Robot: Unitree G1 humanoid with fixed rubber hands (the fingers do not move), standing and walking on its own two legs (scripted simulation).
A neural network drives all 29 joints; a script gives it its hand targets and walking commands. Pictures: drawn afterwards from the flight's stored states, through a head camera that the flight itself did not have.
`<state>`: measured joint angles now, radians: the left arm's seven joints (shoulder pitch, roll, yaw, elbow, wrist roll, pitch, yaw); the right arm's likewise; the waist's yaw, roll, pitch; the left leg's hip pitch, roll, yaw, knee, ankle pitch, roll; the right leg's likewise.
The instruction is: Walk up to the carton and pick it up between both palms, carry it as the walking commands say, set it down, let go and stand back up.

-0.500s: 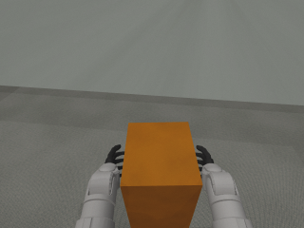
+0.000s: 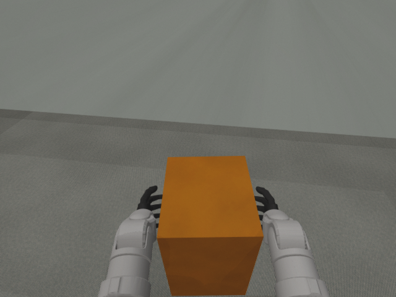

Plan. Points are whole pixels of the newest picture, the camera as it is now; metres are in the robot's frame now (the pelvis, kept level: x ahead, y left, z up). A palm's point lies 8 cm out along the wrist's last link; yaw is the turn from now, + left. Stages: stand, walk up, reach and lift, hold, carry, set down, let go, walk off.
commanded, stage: hold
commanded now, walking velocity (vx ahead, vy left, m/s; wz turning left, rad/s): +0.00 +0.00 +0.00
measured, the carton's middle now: (207, 227) +0.30 +0.00 -0.01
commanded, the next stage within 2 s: carry in 0.06 s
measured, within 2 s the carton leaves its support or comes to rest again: neither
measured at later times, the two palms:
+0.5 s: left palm (99, 245) +0.22 +0.21 +0.05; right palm (238, 236) +0.24 -0.06 +0.05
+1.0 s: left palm out of the picture +0.06 +0.32 +0.05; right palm out of the picture +0.07 +0.05 +0.06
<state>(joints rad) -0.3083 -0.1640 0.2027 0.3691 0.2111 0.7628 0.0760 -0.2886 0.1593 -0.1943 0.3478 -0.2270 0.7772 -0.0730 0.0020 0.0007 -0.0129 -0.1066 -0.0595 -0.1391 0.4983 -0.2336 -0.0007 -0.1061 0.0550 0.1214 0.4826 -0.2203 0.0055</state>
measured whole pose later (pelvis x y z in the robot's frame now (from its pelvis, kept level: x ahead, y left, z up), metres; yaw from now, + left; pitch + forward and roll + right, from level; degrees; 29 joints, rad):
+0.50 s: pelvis -0.07 +0.05 -0.02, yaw +1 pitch +4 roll -1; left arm -0.24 -0.15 0.11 -0.23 0.03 1.10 0.19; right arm -0.25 0.15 -0.07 -0.21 -0.09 1.11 -0.16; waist 0.04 0.01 -0.01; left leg -0.52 -0.03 0.08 0.59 -0.15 0.09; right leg -0.52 -0.02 -0.09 0.92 -0.49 0.01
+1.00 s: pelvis -0.22 +0.17 -0.01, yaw +1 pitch +4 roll +0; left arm -0.23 -0.14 0.13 -0.23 0.08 1.22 0.16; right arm -0.26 0.15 -0.05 -0.18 -0.10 1.22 -0.17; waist -0.01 -0.02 -0.04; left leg -0.45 0.03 0.06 0.60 -0.22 0.01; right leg -0.61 -0.09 -0.08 1.04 -0.54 0.03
